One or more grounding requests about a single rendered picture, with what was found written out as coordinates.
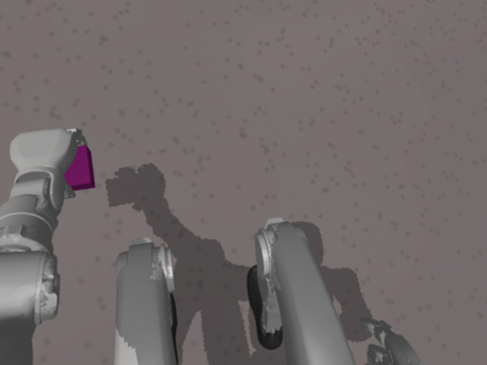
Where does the left robot arm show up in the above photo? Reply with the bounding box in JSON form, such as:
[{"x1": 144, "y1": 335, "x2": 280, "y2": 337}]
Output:
[{"x1": 0, "y1": 166, "x2": 65, "y2": 365}]

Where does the left robot hand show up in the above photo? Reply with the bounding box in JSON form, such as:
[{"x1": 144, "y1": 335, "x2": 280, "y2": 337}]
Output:
[{"x1": 10, "y1": 129, "x2": 88, "y2": 199}]

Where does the right robot hand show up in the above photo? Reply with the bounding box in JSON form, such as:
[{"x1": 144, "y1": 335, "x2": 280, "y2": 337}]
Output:
[{"x1": 360, "y1": 317, "x2": 423, "y2": 365}]

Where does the right robot foot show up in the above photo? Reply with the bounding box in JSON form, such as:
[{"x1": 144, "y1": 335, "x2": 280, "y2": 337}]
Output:
[{"x1": 247, "y1": 265, "x2": 283, "y2": 350}]

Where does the small box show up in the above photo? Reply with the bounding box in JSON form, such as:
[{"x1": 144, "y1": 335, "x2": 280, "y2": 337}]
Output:
[{"x1": 64, "y1": 145, "x2": 95, "y2": 191}]

